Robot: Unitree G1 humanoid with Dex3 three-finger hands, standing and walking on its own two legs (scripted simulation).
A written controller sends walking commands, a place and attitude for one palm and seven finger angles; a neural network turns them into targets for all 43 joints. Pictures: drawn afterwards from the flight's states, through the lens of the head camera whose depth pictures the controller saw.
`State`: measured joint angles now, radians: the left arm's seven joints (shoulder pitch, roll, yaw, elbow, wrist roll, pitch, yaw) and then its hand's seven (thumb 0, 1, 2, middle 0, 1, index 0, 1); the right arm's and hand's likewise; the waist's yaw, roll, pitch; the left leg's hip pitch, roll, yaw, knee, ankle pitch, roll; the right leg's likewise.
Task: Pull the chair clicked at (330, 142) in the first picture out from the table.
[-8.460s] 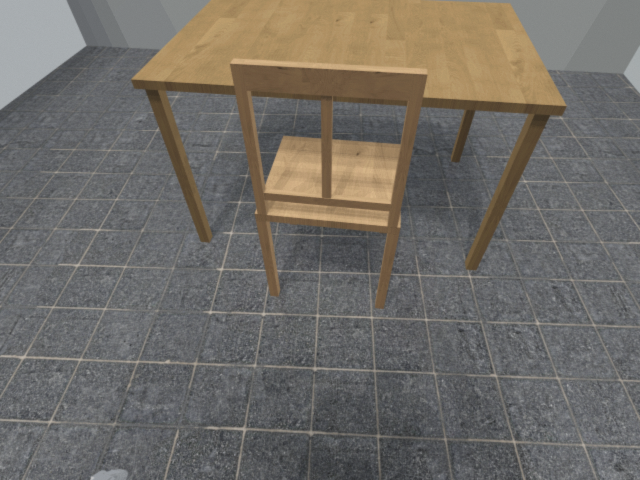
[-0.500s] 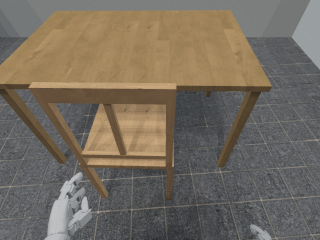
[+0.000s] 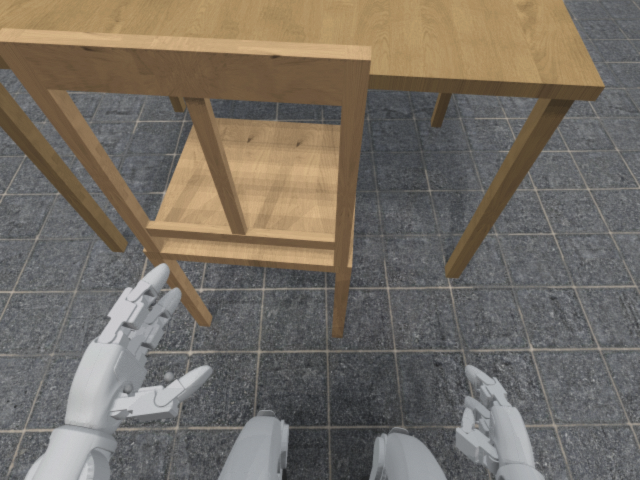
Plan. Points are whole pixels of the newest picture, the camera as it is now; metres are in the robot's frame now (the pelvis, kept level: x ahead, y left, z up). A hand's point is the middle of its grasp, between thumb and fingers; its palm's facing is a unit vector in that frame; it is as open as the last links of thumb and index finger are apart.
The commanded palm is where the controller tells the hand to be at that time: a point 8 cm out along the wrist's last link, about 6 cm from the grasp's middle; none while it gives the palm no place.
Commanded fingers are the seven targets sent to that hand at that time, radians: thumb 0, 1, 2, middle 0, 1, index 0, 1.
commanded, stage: raise the hand toward the chair's back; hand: left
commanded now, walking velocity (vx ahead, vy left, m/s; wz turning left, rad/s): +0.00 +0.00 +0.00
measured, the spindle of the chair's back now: (222, 176) +0.53 +0.20 +0.01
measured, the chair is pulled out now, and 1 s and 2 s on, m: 0.00 0.00 0.00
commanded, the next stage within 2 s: aim the fingers beside a spindle in 1.40 s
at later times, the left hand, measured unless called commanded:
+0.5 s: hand (135, 352) +0.24 +0.22 +0.06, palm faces -0.01 -1.00 -0.05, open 15.8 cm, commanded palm +0.21 +0.28 +0.07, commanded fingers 0.00 -0.50 0.30 -0.06 -0.08 -0.06 -0.08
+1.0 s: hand (123, 318) +0.27 +0.24 +0.07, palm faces -0.02 -1.00 -0.05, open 16.9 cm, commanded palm +0.25 +0.29 +0.08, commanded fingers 0.00 -0.50 0.30 -0.06 -0.08 -0.06 -0.08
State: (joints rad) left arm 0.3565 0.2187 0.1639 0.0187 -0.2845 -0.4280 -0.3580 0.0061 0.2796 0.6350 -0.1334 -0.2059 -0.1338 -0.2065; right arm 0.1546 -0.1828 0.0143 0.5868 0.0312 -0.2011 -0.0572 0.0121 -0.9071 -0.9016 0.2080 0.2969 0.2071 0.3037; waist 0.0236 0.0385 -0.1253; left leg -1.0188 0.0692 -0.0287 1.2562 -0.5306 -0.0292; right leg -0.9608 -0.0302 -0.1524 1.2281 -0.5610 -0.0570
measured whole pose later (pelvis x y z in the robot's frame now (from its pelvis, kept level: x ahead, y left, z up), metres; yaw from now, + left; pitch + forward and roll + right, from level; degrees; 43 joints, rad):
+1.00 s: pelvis +0.02 +0.04 +0.03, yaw -1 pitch +16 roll -3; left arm 0.27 0.26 0.23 0.08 -0.28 -0.38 -0.30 -0.02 -0.50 0.30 -0.06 -0.08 -0.06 -0.08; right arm 0.23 -0.25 0.01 0.56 0.03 -0.19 -0.05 0.01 -0.91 -0.90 0.21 0.30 0.21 0.30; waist -0.02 0.03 -0.13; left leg -0.89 0.05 0.02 1.12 -0.51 0.02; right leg -0.83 -0.04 -0.11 1.06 -0.50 0.00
